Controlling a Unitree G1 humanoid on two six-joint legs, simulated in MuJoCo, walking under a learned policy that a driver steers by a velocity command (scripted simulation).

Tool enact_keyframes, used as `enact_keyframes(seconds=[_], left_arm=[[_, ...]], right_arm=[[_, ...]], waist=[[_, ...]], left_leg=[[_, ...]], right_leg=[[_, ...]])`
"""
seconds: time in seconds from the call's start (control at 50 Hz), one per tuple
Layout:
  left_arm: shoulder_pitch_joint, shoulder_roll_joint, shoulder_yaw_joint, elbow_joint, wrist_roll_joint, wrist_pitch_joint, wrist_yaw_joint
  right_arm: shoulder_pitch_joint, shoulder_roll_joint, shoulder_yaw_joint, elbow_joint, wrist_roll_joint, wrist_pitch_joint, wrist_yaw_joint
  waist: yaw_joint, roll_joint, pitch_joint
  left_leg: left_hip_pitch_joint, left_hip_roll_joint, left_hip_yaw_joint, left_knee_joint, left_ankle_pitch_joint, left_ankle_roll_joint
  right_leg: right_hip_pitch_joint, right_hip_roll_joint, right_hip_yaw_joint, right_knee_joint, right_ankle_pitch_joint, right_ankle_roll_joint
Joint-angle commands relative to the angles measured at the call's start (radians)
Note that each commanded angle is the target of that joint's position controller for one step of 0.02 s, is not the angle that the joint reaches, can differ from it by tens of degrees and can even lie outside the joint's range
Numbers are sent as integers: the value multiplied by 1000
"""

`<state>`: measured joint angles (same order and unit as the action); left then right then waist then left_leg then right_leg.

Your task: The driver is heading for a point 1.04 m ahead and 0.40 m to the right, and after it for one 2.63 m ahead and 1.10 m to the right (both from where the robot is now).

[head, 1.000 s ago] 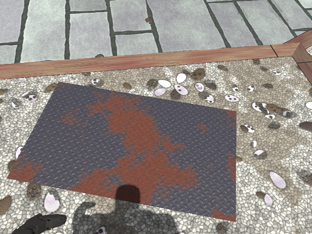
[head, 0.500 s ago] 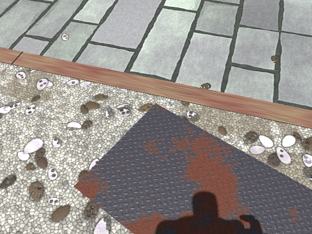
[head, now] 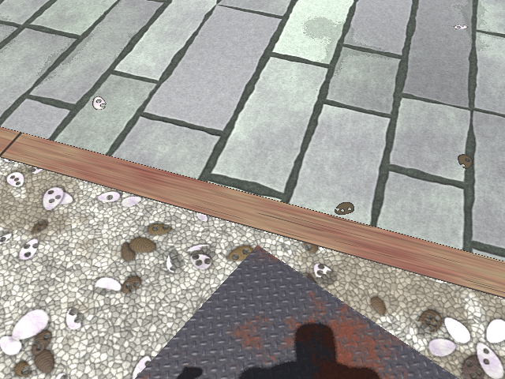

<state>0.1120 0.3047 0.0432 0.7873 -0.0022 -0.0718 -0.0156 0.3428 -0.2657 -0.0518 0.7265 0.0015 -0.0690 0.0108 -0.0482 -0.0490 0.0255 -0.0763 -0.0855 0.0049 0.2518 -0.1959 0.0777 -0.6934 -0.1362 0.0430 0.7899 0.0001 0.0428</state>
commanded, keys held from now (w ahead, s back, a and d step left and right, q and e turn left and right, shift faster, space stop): w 0.46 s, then w+e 0.54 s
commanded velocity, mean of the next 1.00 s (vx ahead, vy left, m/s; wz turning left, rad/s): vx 0.50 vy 0.00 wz -0.17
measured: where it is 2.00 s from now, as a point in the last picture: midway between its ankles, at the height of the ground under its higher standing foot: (303, 217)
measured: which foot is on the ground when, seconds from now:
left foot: down 0.00-0.20, up 0.22-0.70, down 0.72-1.00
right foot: up 0.00-0.18, down 0.20-0.72, up 0.74-1.00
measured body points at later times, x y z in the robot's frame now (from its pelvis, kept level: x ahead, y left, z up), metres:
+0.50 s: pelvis +0.29 -0.07 +0.00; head +0.31 -0.08 +0.45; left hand +0.32 +0.21 -0.12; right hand +0.45 -0.33 -0.10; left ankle +0.41 +0.11 -0.68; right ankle +0.26 -0.15 -0.75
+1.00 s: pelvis +0.58 -0.02 +0.00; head +0.59 -0.02 +0.45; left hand +0.78 +0.17 -0.11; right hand +0.52 -0.26 -0.13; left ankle +0.55 +0.09 -0.75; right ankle +0.65 -0.18 -0.68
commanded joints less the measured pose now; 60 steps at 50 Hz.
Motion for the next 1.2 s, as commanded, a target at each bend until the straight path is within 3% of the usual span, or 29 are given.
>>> enact_keyframes(seconds=[0.02, 0.08, 0.14, 0.18, 0.2, 0.22, 0.24, 0.26, 0.28, 0.32, 0.34, 0.4, 0.52, 0.54, 0.56, 0.6, 0.68, 0.7, 0.72, 0.74, 0.76, 0.78, 0.8, 0.84, 0.88, 0.92, 1.02, 1.1, 1.2], left_arm=[[-101, 37, 1, -74, -6, -18, -12], [-160, 51, 1, -101, -10, -25, -28], [-140, 74, 9, -108, -8, -31, -41], [0, 114, 31, -71, -5, -34, -36], [154, 163, 54, -29, 0, -34, -27], [288, 257, 75, -15, 19, -32, -19], [337, 235, 71, 8, 2, -28, -27], [299, 161, 48, 4, -17, -26, -25], [224, 135, 40, -9, -15, -22, -20], [122, 88, 24, -27, 8, -21, -19], [105, 75, 19, -28, 16, -24, -19], [111, 91, 24, -9, 5, -38, -15], [194, 130, 36, 33, -12, -24, 6], [258, 35, 1, 41, 111, -52, -41], [281, 59, 14, 52, 103, -59, -70], [277, 88, 17, 47, 80, -60, -93], [282, 124, 25, 54, 63, -41, -80], [274, 131, 26, 55, 66, -39, -76], [267, 111, 21, 52, 80, -45, -72], [355, -23, -16, 16, 89, -61, -62], [396, -72, -39, -6, 92, -76, -75], [193, 12, -8, -14, 70, -75, -77], [177, 10, -2, -3, 58, -76, -55], [195, -15, -11, 11, 83, -63, -33], [178, -47, -19, 11, 86, -46, -51], [127, -61, -22, 5, 67, -39, -72], [18, -65, -35, -21, 57, -14, -101], [-38, -22, -20, -47, 59, 4, -86], [-89, 30, 12, -72, 53, -11, -67]], right_arm=[[-2, -176, -46, -37, 7, -15, -11], [42, -184, -51, 2, 13, -6, -12], [46, -195, -57, 26, 18, 9, -20], [15, -203, -57, 28, 15, 21, -25], [20, -174, -44, 23, 7, 25, -28], [116, -92, -16, -6, -5, 15, -25], [169, -52, -1, 10, 4, -5, -19], [72, -150, -23, 0, 27, -17, -12], [-17, -169, -27, -27, 38, -25, -10], [-74, -157, -31, -35, 14, -23, -16], [-46, -140, -31, -27, 12, -14, -15], [-33, -99, -24, -20, 8, 8, -21], [-241, -56, -7, -72, 0, -8, -13], [-163, 4, 41, -29, -140, 4, 37], [-183, -7, 33, -34, -138, 15, 53], [-281, -69, 24, -72, -104, 18, 50], [-357, -95, 37, -97, -70, -7, 18], [-323, -118, 29, -92, -56, -20, 14], [-202, -171, 9, -66, -39, -38, 11], [4, -226, 2, -20, -48, -47, 7], [214, -200, 10, 21, -58, -36, -5], [262, -166, 9, 64, -74, -46, -11], [139, -149, 10, 63, -60, -49, -12], [32, -34, 46, 48, -46, -40, -22], [-33, -1, 50, 24, -61, -40, -33], [-37, -25, 37, 31, -74, -49, -37], [32, -66, 21, 94, -99, -57, -14], [51, -87, 18, 139, -95, -65, 7], [129, -148, -8, 195, -92, -42, -1]], waist=[[-14, 103, 29], [-31, 107, 51], [-3, 127, 35], [81, 142, -54], [147, 119, -169], [141, -61, -346], [135, -236, -438], [161, -137, -318], [147, -77, -187], [89, -15, -59], [61, -39, -59], [37, -36, -40], [96, -2, 11], [98, -5, -22], [108, -24, 22], [113, -12, 32], [102, -3, 23], [67, -1, -6], [11, 13, -98], [-18, 215, -378], [-83, 361, -543], [-144, 204, -226], [-74, 182, -66], [4, 133, -56], [44, 124, -73], [44, 114, -34], [26, 95, -2], [34, 114, 30], [37, 139, 50]], left_leg=[[-68, 246, -105, -107, 195, 140], [36, 294, -126, -66, 203, 136], [133, 334, -145, 6, 319, 108], [138, 294, -109, 174, 611, 74], [49, 238, -65, 376, 611, 41], [-290, 125, -20, 756, 270, -26], [-536, -3, -109, 977, -391, -59], [-656, 60, -163, 1067, -374, -49], [-693, 114, -120, 1046, -278, -38], [-617, 190, -90, 934, -135, -41], [-558, 207, -94, 910, -101, -45], [-543, 223, -74, 823, -52, -74], [-550, 194, -42, 449, 244, -105], [-535, 168, -18, 450, 275, -106], [-543, 176, -32, 430, 255, -99], [-523, 166, -33, 370, 210, -85], [-435, 135, -3, 231, 146, -35], [-297, 114, 24, 224, 173, -5], [-64, 125, 17, 290, 231, 57], [398, 310, -188, 326, 384, 251], [703, 538, -640, 144, 164, 387], [471, 479, -613, 54, -66, 238], [238, 465, -452, 19, -167, 178], [52, 424, -289, -35, 22, 160], [13, 406, -171, -91, 161, 159], [-9, 385, -55, -140, 217, 156], [-17, 363, 146, -154, 435, 150], [69, 384, 199, -118, 483, 122], [259, 407, 249, 8, 715, 87]], right_leg=[[77, 36, -30, -153, 144, -2], [44, 53, -21, -231, 101, -31], [73, 71, -25, -279, -15, -76], [284, 130, -82, -308, -58, -119], [529, 106, -63, -280, -17, -156], [929, -142, 297, -259, -54, -287], [1094, -250, 680, -426, -254, -381], [1028, -223, 622, -471, -404, -333], [885, -193, 485, -495, -390, -293], [633, -122, 318, -553, -215, -268], [574, -103, 278, -579, -160, -268], [511, -86, 177, -637, -31, -292], [534, -29, 58, -652, 64, -252], [542, -26, 60, -626, -46, -306], [537, -44, 87, -623, -81, -322], [551, -68, 125, -604, -102, -322], [674, -106, 190, -515, -17, -285], [627, -77, 178, -455, 109, -257], [540, -3, 132, -311, 208, -194], [318, 167, 45, 21, 3, -108], [7, 285, 15, 288, -602, -62], [-162, 198, 96, 473, -537, -97], [-173, 128, 72, 505, -422, -119], [-41, 45, 66, 430, -297, -132], [16, 23, 54, 377, -282, -116], [-8, 15, 28, 281, -210, -96], [12, 29, -33, 8, 38, -88], [15, 54, -33, -82, 71, -115], [70, 147, -99, -193, -115, -151]])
